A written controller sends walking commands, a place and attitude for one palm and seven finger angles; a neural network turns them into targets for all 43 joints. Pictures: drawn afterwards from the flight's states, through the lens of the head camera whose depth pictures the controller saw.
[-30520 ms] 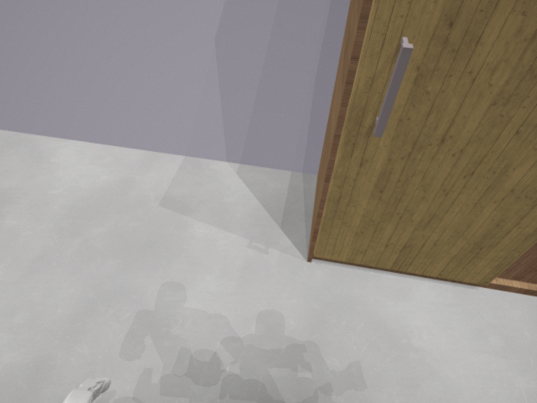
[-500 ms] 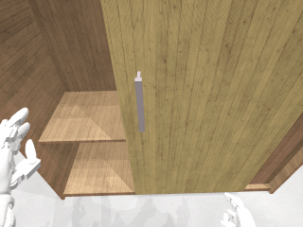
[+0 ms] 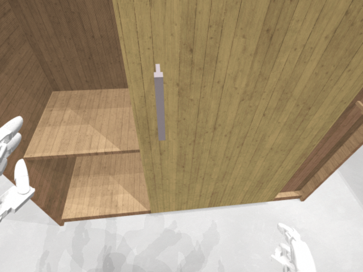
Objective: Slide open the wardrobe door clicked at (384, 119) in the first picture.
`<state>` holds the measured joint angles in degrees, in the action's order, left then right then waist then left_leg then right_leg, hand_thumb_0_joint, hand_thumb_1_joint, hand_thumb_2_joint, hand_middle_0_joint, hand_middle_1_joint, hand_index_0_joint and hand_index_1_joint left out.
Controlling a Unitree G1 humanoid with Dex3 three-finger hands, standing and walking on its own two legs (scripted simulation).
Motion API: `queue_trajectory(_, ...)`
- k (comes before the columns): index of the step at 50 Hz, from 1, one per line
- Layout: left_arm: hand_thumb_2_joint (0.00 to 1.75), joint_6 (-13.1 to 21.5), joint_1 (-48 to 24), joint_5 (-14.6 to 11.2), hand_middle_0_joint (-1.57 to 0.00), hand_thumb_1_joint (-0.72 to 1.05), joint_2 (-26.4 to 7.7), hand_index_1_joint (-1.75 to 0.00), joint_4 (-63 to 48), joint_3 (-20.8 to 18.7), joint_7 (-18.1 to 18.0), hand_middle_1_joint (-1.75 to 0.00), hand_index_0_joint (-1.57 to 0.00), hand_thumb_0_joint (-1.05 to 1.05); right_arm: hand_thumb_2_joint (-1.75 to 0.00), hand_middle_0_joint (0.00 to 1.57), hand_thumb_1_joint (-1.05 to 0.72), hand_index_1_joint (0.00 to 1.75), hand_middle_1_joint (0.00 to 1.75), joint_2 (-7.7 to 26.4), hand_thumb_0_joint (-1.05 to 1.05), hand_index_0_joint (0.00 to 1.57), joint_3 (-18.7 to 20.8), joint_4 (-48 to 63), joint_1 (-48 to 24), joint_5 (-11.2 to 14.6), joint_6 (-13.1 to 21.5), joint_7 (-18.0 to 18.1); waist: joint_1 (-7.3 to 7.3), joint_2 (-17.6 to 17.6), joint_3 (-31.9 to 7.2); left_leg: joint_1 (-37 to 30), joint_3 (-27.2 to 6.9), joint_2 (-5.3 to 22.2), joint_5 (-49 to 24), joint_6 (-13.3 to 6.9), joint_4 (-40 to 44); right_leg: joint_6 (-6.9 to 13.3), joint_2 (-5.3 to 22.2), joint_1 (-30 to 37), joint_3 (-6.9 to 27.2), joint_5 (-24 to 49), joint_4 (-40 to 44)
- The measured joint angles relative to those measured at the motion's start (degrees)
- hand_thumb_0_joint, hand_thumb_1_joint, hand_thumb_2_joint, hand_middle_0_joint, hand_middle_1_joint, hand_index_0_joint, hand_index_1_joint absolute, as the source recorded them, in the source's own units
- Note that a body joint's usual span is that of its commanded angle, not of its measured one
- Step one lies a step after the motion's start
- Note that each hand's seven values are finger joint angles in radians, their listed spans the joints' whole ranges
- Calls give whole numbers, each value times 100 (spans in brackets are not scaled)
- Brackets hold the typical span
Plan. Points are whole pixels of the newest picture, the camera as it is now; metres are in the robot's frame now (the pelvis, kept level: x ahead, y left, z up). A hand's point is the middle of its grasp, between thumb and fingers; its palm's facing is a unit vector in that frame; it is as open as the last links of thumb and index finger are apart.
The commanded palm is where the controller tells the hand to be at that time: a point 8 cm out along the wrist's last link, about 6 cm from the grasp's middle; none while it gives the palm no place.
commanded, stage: step back with the hand held close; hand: left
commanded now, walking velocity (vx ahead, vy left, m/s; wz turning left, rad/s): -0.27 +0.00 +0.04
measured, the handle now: (160, 105) +0.51 +0.10 +0.08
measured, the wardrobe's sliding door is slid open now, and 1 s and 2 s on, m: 0.48 0.48 0.48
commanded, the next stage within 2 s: stop stepping back and stand still in 0.68 s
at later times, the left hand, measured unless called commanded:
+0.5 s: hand out of the picture +0.10 +0.33 +0.16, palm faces +0.52 -0.77 -0.36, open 7.4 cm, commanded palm +0.04 +0.36 +0.18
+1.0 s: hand out of the picture +0.05 +0.40 +0.16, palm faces +0.37 -0.88 -0.30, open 7.4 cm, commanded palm -0.06 +0.43 +0.18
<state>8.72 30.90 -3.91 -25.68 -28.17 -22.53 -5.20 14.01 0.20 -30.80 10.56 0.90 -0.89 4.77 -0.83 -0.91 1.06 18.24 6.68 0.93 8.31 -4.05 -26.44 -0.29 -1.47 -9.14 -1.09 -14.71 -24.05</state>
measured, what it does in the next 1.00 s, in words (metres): walks backwards: right foot, then left foot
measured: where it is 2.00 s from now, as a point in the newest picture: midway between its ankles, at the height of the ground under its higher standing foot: outside the picture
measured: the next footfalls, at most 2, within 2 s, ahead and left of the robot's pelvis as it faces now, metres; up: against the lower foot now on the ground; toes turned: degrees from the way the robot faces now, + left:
right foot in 0.76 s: -0.22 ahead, -0.06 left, -0.01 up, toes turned -3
left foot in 0.88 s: -0.08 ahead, +0.20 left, +0.00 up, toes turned -2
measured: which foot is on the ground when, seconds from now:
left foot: down 0.00-0.72, up 0.74-0.86, down 0.88-1.00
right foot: down 0.00-0.46, up 0.48-0.74, down 0.76-0.88, up 0.90-1.00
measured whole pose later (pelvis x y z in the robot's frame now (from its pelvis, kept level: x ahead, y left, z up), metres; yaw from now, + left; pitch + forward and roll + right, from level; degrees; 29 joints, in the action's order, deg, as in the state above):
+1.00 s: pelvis -0.21 +0.14 -0.01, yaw -3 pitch -3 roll -4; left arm 9.6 17.1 -3.3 -25.9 -29.5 -26.5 -6.4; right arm 6.7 -1.6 -36.6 9.5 -0.5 9.5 1.2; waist 1.4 5.2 6.4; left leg 22.4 0.4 0.9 11.8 -2.7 -36.1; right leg -0.2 -3.1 -24.7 3.6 -27.7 -60.2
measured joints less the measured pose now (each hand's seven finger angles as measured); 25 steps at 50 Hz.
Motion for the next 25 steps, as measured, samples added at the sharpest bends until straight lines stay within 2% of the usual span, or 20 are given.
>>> queue_trajectory(7,90,204,-41,64,-21,89,-37,-30,-80,-207,-100,-31,-21,2,-90,20,-90,30,30,-45,2,20,-40,53,125,-13,223,11,21,41,45,230,-28,-92,-160,-156,-56,-73,70,-282,-23,52,-235)
queue_trajectory(13,90,345,-169,176,-21,89,39,-30,4,-258,-115,-31,-21,2,-90,20,-90,30,30,-119,2,20,-42,-49,228,-33,447,-11,56,-29,101,507,-239,-267,-228,-199,-128,26,-49,-528,155,-61,-503)
queue_trajectory(16,90,408,-27,158,-21,89,98,-30,-90,-263,-139,-31,-21,2,-90,20,-90,30,30,-171,2,20,-56,-183,257,-59,509,-56,-15,-35,79,617,-275,-282,-38,-125,-216,10,-62,-550,161,103,-414)
queue_trajectory(19,90,502,84,167,-21,89,184,-30,-220,-203,-199,-31,-21,2,-90,20,-90,30,30,-197,2,21,-63,-322,286,-95,566,-85,-142,-10,12,799,-310,-270,597,103,-565,9,-78,-575,174,177,-344)
queue_trajectory(21,90,547,7,202,-21,89,251,-30,-270,-128,-247,-31,-21,2,-90,20,-90,30,30,-175,2,21,-55,-415,284,-124,608,-82,-200,-12,3,869,-343,-258,769,180,-770,-73,-106,-578,190,232,-379)
queue_trajectory(23,90,565,-230,227,-21,89,285,-30,-244,-55,-276,-31,-21,2,-90,20,-90,30,30,-152,2,21,-54,-479,255,-128,636,-42,-198,-6,29,855,-338,-249,388,45,-755,-157,-121,-606,189,205,-512)
queue_trajectory(25,90,556,-594,274,-21,89,285,-30,-125,-34,-264,-31,-21,2,-90,20,-90,30,30,-142,2,21,-54,-495,171,-127,685,21,-152,-30,102,828,-313,-226,-125,-272,-613,-117,-215,-797,254,-305,-1086)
